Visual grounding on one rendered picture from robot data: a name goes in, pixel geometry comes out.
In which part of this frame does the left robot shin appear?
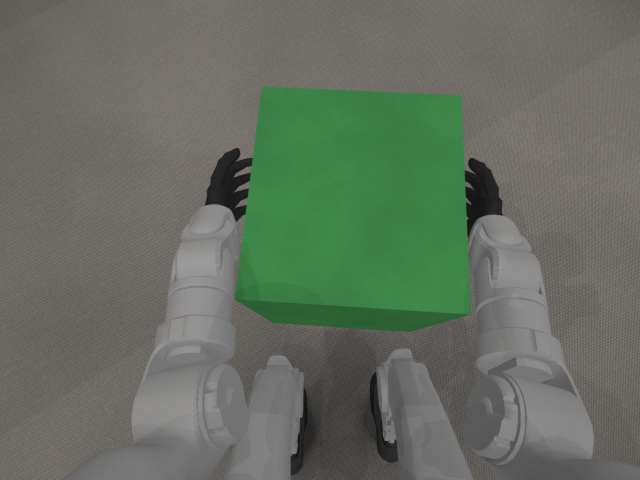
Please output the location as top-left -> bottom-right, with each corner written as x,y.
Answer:
253,356 -> 300,454

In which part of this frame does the right robot forearm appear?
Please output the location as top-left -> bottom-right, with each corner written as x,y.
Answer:
468,215 -> 594,453

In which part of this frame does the robot left thigh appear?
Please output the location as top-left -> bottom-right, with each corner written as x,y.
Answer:
223,365 -> 304,480

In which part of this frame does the robot right upper arm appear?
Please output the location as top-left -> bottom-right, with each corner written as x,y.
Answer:
463,373 -> 640,480

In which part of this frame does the robot left upper arm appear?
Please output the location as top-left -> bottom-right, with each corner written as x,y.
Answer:
62,361 -> 249,480

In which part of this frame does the left robot forearm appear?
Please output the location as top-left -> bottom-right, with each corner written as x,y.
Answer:
132,204 -> 240,440

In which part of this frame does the carton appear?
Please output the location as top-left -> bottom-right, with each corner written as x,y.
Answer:
235,86 -> 471,332

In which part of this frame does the left robot hand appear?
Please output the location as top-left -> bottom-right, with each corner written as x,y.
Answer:
205,148 -> 253,222

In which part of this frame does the right robot hand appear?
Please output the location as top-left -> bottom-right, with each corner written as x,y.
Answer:
465,158 -> 503,237

